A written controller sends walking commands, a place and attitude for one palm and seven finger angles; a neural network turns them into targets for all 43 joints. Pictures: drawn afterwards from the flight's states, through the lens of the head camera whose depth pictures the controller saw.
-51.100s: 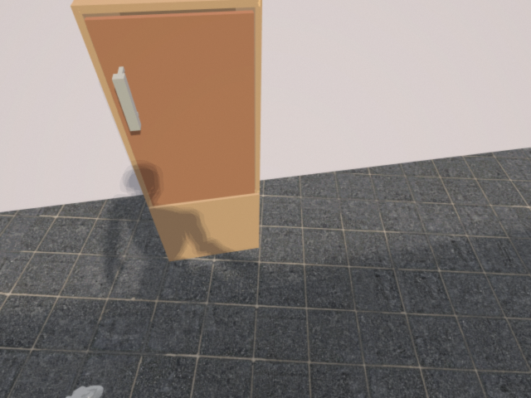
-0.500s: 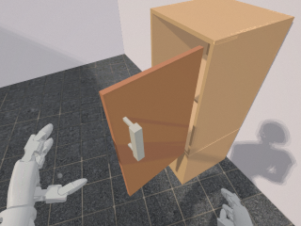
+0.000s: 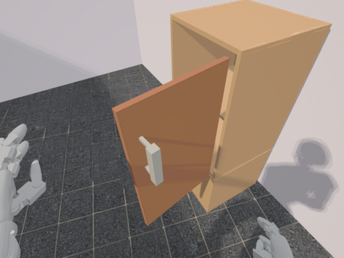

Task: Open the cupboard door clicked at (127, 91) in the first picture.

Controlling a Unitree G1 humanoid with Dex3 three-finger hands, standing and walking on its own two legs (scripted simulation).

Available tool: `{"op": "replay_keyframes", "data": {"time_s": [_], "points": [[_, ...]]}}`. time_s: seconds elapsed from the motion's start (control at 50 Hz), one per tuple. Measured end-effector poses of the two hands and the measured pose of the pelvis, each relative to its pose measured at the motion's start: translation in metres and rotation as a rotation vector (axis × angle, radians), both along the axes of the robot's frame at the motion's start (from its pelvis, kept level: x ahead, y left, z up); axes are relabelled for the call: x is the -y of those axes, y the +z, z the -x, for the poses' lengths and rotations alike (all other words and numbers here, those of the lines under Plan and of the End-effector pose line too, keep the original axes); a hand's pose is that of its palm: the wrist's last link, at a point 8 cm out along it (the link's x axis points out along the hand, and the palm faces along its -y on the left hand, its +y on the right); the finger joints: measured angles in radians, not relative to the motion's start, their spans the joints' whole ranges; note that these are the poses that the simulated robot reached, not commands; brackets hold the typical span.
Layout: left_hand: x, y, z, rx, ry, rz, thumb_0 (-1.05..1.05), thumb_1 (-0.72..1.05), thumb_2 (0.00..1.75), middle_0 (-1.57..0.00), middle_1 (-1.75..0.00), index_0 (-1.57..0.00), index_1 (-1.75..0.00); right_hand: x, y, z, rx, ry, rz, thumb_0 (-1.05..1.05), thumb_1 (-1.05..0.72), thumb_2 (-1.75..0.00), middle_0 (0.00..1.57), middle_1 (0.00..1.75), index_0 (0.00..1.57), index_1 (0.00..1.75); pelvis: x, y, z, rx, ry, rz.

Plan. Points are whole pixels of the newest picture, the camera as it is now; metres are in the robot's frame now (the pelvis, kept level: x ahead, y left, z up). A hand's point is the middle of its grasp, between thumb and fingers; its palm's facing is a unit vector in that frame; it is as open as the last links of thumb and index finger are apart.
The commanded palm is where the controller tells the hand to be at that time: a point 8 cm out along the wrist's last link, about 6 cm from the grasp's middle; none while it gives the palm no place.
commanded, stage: draw the hand back to the body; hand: left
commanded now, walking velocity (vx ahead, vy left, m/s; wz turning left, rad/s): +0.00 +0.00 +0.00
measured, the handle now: (150, 160) +0.34 +0.11 +0.04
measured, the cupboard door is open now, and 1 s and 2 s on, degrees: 100 100 100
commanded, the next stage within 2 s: step back with the hand held close in 0.22 s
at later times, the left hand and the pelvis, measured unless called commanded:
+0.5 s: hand (38, 185) +0.18 +0.26 +0.16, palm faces +0.43 -0.79 -0.45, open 7.4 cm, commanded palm +0.13 +0.30 +0.17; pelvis -0.01 +0.00 +0.00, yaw +0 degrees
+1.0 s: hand (5, 224) +0.12 +0.28 +0.15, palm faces +0.42 -0.76 -0.50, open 7.4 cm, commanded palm +0.05 +0.32 +0.17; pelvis -0.09 +0.02 -0.02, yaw +0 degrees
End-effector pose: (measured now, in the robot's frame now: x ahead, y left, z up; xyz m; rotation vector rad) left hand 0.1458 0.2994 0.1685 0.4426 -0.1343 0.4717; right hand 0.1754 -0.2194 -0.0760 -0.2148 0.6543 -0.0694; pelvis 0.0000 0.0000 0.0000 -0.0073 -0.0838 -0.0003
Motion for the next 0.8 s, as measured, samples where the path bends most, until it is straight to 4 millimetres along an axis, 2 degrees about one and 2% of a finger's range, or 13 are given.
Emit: {"op": "replay_keyframes", "data": {"time_s": [0.16, 0.36, 0.44, 0.5, 0.64, 0.8], "points": [[0.006, -0.005, 0.003, -0.018, -0.016, 0.012, 0.01, 0.87, 0.89, -0.21, -0.3, -0.21, -0.3, 0.004, -0.001, 0.007, -0.01, -0.01, 0.005, 0.02, -0.91, -0.9, 0.2, 0.3, 0.2, 0.3, 0.003, 0.001, 0.003, 0.006, -0.002, 0.002], [0.007, -0.001, 0.007, -0.003, -0.012, 0.002, 0.01, 0.89, 0.9, -0.21, -0.3, -0.21, -0.3, 0.005, -0.002, 0.011, -0.005, -0.008, -0.004, 0.02, -0.91, -0.9, 0.2, 0.3, 0.2, 0.3, 0.005, 0.001, 0.008, 0.013, -0.001, 0.002], [0.003, 0.009, 0.006, 0.022, -0.026, -0.053, 0.01, 0.89, 0.9, -0.21, -0.3, -0.21, -0.3, 0.006, 0.0, 0.013, -0.015, -0.017, -0.003, 0.02, -0.91, -0.9, 0.2, 0.3, 0.2, 0.3, 0.004, 0.001, 0.011, -0.02, 0.0, 0.011], [0.002, 0.009, 0.004, 0.001, -0.047, -0.082, 0.01, 0.89, 0.9, -0.21, -0.3, -0.21, -0.3, 0.01, 0.0, 0.016, -0.029, -0.043, 0.005, 0.02, -0.91, -0.9, 0.2, 0.3, 0.2, 0.3, 0.001, 0.001, 0.015, -0.048, -0.009, 0.012], [0.001, -0.004, 0.005, -0.086, -0.113, -0.096, 0.01, 0.89, 0.9, -0.21, -0.3, -0.21, -0.3, 0.018, 0.0, 0.036, -0.073, -0.117, 0.038, 0.02, -0.91, -0.9, 0.2, 0.3, 0.2, 0.3, -0.008, -0.001, 0.028, -0.079, -0.022, 0.006], [-0.009, -0.001, 0.026, -0.037, -0.141, -0.133, 0.01, 0.89, 0.9, -0.21, -0.3, -0.21, -0.3, 0.013, 0.003, 0.067, -0.082, -0.14, 0.069, 0.02, -0.91, -0.9, 0.2, 0.29, 0.2, 0.3, -0.017, -0.006, 0.052, -0.081, -0.024, 0.007]]}}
